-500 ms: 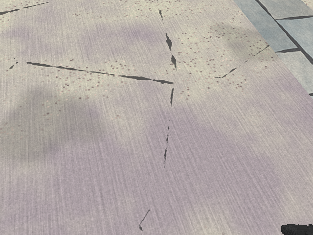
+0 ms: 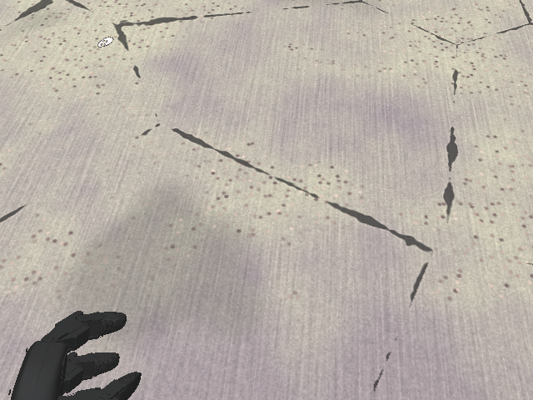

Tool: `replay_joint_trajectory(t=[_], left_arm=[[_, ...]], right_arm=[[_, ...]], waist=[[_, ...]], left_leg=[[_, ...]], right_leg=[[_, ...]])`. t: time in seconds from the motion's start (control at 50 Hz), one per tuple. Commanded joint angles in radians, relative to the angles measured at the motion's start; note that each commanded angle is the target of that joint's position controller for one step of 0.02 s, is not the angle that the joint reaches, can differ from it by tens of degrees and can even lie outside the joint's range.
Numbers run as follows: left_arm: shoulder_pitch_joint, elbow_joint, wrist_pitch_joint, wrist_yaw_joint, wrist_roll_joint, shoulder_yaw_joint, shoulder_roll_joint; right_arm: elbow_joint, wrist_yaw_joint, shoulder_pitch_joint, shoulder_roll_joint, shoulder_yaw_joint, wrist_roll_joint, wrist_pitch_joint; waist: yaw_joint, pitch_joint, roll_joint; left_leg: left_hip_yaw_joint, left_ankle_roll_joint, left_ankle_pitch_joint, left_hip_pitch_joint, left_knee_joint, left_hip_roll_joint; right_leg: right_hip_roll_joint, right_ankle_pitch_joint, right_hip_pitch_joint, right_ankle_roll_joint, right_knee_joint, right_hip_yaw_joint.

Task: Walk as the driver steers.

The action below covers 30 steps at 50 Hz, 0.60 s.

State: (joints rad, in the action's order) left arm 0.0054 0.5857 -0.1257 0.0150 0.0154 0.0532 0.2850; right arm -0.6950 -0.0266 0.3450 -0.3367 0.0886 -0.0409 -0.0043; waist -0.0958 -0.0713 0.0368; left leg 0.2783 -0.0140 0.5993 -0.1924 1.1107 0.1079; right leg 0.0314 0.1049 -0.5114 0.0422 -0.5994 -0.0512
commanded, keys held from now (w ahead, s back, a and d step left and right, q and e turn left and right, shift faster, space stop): q+shift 0.60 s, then shift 0.22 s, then w+shift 0.18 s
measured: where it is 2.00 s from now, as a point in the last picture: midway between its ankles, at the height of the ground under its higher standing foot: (63, 282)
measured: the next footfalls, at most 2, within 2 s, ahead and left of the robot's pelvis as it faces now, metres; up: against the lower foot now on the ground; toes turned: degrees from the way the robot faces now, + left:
left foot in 0.40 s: +0.25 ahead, +0.11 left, +0.00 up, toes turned +26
right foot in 0.78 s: +0.39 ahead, -0.07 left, +0.00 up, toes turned +47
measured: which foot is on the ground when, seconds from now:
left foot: up 0.00-0.38, down 0.40-0.78, up 0.80-1.00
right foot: down 0.00-0.40, up 0.42-0.76, down 0.78-1.00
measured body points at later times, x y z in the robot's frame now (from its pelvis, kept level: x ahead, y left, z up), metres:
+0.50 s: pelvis +0.18 -0.01 +0.02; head +0.23 +0.04 +0.46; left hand +0.21 +0.33 -0.09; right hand +0.48 -0.19 -0.04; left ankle +0.21 +0.09 -0.71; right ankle +0.17 -0.17 -0.63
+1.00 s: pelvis +0.28 -0.02 +0.04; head +0.29 -0.02 +0.49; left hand +0.13 +0.24 -0.07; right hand +0.59 -0.09 -0.05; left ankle +0.17 +0.07 -0.63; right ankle +0.36 -0.10 -0.71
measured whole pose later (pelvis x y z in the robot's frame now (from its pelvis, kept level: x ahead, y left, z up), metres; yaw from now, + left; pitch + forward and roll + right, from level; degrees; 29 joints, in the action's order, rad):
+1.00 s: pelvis +0.28 -0.02 +0.04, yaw +45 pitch +1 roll +1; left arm -0.30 0.77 -0.03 -0.01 -0.01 0.04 0.28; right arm -0.63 0.00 0.22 -0.32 0.06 -0.01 0.01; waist 0.05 0.02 0.00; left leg 0.05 0.03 0.33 -0.49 1.04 0.02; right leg -0.01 0.21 -0.21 -0.01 -0.40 -0.04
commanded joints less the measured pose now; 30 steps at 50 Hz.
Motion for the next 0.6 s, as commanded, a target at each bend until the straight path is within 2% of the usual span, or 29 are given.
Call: replay_joint_trajectory(t=[0.02,0.04,0.06,0.08,0.1,0.14,0.2,0.26,0.32,0.36,0.38,0.4,0.42,0.44,0.46,0.48,0.5,0.52,0.54,0.56,0.6], left_arm=[[-0.177,-0.040,0.034,-0.013,0.009,0.036,0.095],[-0.146,-0.028,0.047,-0.017,0.004,0.032,0.088],[-0.125,-0.008,0.048,-0.023,0.010,0.031,0.096],[-0.123,0.016,0.044,-0.025,0.008,0.035,0.101],[-0.114,0.039,0.041,-0.024,0.000,0.037,0.100],[-0.110,0.071,0.042,-0.028,-0.005,0.051,0.132],[-0.063,0.083,0.056,-0.031,-0.018,0.062,0.172],[-0.030,0.094,0.068,-0.022,-0.035,0.065,0.189],[-0.042,0.102,0.080,-0.008,-0.050,0.076,0.220],[-0.048,0.101,0.092,-0.006,-0.064,0.082,0.229],[-0.045,0.103,0.101,-0.005,-0.069,0.079,0.214],[-0.100,0.105,0.103,-0.002,-0.056,0.073,0.194],[-0.144,0.044,0.097,-0.002,-0.002,0.044,0.110],[-0.093,0.048,0.089,0.000,0.006,0.041,0.152],[-0.041,0.036,0.085,0.003,-0.018,0.045,0.178],[-0.040,0.046,0.083,-0.004,-0.014,0.044,0.171],[-0.039,0.052,0.084,-0.014,0.000,0.047,0.176],[-0.025,0.058,0.090,-0.018,0.006,0.047,0.175],[-0.037,0.058,0.095,-0.016,-0.001,0.044,0.166],[-0.055,0.067,0.098,-0.015,-0.004,0.039,0.152],[-0.062,0.077,0.102,-0.014,-0.010,0.030,0.120]], right_arm=[[0.121,0.003,0.012,-0.129,0.009,0.002,0.009],[0.133,0.002,-0.051,-0.151,0.024,0.023,0.016],[0.149,0.006,-0.055,-0.136,0.029,0.021,0.023],[0.157,0.010,-0.047,-0.104,0.022,0.013,0.030],[0.165,0.011,-0.054,-0.067,0.012,0.007,0.037],[0.184,0.013,-0.110,-0.042,0.004,0.010,0.042],[0.178,0.030,-0.135,-0.049,0.004,0.014,0.053],[0.181,0.052,-0.186,-0.067,0.011,0.016,0.067],[0.202,0.074,-0.238,-0.099,0.026,0.013,0.081],[0.197,0.078,-0.198,-0.130,0.046,0.013,0.083],[0.171,0.071,-0.108,-0.148,0.062,0.014,0.079],[0.151,0.046,-0.001,-0.229,0.095,0.014,0.073],[0.177,0.031,-0.052,-0.365,0.115,0.031,0.067],[0.220,0.043,-0.075,-0.283,0.088,0.052,0.035],[0.219,0.049,-0.113,-0.240,0.071,0.045,0.012],[0.208,0.046,-0.139,-0.214,0.066,0.022,0.002],[0.212,0.036,-0.187,-0.189,0.059,0.008,0.007],[0.225,0.021,-0.232,-0.170,0.048,0.013,0.015],[0.237,0.012,-0.250,-0.189,0.054,0.030,0.020],[0.237,0.005,-0.255,-0.190,0.058,0.035,0.024],[0.227,-0.003,-0.234,-0.197,0.065,0.028,0.033]], waist=[[0.133,0.268,-0.200],[0.124,0.192,-0.120],[0.092,0.144,-0.122],[0.077,0.121,-0.160],[0.074,0.105,-0.177],[0.083,0.118,-0.152],[0.083,0.156,-0.117],[0.088,0.121,-0.117],[0.094,0.094,-0.121],[0.065,0.114,-0.116],[0.015,0.145,-0.083],[-0.024,0.179,0.056],[0.083,0.237,0.328],[0.025,0.383,0.175],[0.035,0.313,0.098],[0.065,0.238,0.028],[0.091,0.190,0.003],[0.111,0.171,-0.012],[0.126,0.173,0.036],[0.127,0.185,0.040],[0.120,0.219,0.032]], left_leg=[[-0.135,0.069,-0.121,-0.553,0.357,-0.123],[-0.161,0.080,-0.141,-0.511,0.315,-0.154],[-0.168,0.078,-0.151,-0.468,0.274,-0.183],[-0.183,0.077,-0.146,-0.438,0.213,-0.208],[-0.206,0.079,-0.138,-0.432,0.147,-0.216],[-0.225,0.079,-0.191,-0.441,0.024,-0.229],[-0.248,0.061,-0.397,-0.369,-0.144,-0.232],[-0.297,0.026,-0.505,-0.276,-0.304,-0.209],[-0.344,-0.011,-0.444,-0.234,-0.409,-0.185],[-0.386,-0.050,-0.397,-0.157,-0.487,-0.137],[-0.401,-0.085,-0.461,-0.037,-0.574,-0.096],[-0.241,-0.159,-0.829,0.185,-0.657,-0.136],[0.258,-0.391,-0.998,0.410,-0.680,-0.392],[0.403,-0.431,-0.824,0.398,-0.744,-0.449],[0.312,-0.386,-0.770,0.324,-0.769,-0.436],[0.235,-0.323,-0.695,0.244,-0.773,-0.375],[0.187,-0.278,-0.666,0.165,-0.771,-0.337],[0.138,-0.247,-0.647,0.082,-0.786,-0.296],[0.135,-0.260,-0.717,0.023,-0.777,-0.284],[0.120,-0.259,-0.768,0.007,-0.763,-0.265],[0.115,-0.234,-0.757,-0.015,-0.736,-0.227]], right_leg=[[-0.397,-0.120,0.714,-0.220,0.218,-0.451],[-0.341,-0.299,0.583,-0.199,0.208,-0.302],[-0.318,-0.395,0.477,-0.201,0.224,-0.211],[-0.307,-0.433,0.419,-0.212,0.248,-0.154],[-0.304,-0.465,0.393,-0.223,0.277,-0.100],[-0.327,-0.498,0.411,-0.246,0.311,-0.039],[-0.342,-0.464,0.431,-0.243,0.332,0.068],[-0.306,-0.388,0.417,-0.205,0.321,0.185],[-0.317,-0.420,0.461,-0.178,0.257,0.228],[-0.315,-0.551,0.489,-0.149,0.124,0.258],[-0.285,-0.568,0.454,-0.117,-0.027,0.292],[-0.213,-0.320,0.268,-0.045,-0.273,0.304],[-0.010,0.540,-0.147,0.042,-0.597,0.273],[-0.003,0.570,-0.172,0.024,-0.711,-0.023],[-0.027,0.494,-0.194,0.000,-0.694,-0.058],[-0.051,0.432,-0.180,-0.011,-0.614,-0.067],[-0.064,0.381,-0.161,-0.009,-0.522,-0.067],[-0.062,0.332,-0.095,-0.010,-0.462,-0.062],[-0.033,0.314,-0.041,0.008,-0.414,-0.050],[-0.015,0.308,-0.009,0.025,-0.350,-0.047],[0.019,0.268,0.053,0.044,-0.242,-0.047]])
